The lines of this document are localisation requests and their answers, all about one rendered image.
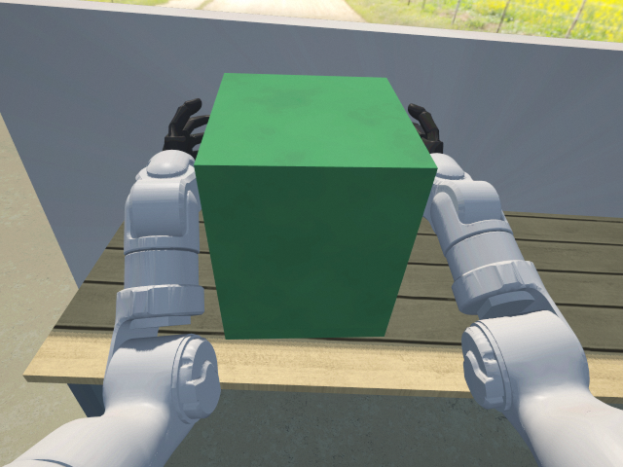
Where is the right robot forearm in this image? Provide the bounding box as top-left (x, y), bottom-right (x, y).
top-left (422, 153), bottom-right (590, 386)

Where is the left robot upper arm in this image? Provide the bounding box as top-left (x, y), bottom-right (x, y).
top-left (3, 334), bottom-right (221, 467)

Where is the left robot forearm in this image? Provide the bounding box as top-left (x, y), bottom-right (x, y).
top-left (103, 150), bottom-right (204, 408)

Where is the left robot hand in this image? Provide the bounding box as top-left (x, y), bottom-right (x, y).
top-left (163, 98), bottom-right (210, 160)

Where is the carton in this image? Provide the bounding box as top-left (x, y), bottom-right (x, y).
top-left (194, 73), bottom-right (438, 340)

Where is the table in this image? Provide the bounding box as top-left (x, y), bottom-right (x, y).
top-left (23, 210), bottom-right (623, 417)

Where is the right robot upper arm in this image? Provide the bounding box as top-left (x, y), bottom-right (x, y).
top-left (461, 309), bottom-right (623, 467)

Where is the right robot hand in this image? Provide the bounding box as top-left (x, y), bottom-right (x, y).
top-left (408, 103), bottom-right (443, 154)

